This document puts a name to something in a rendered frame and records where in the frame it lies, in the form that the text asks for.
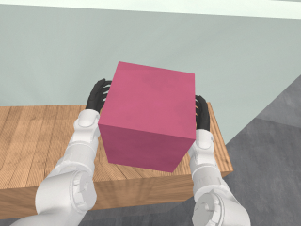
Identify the right robot hand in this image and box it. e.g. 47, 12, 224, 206
195, 95, 210, 132

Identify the robot left forearm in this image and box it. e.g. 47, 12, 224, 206
35, 109, 101, 212

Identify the carton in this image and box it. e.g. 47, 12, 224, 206
98, 61, 197, 173

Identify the right robot upper arm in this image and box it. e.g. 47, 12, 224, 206
192, 192, 251, 226

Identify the pedestal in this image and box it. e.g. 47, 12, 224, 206
0, 102, 234, 219

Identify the robot right forearm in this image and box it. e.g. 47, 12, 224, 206
188, 129, 241, 205

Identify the left robot upper arm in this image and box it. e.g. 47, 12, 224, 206
10, 169, 97, 226

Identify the left robot hand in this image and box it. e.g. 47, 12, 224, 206
85, 78, 112, 114

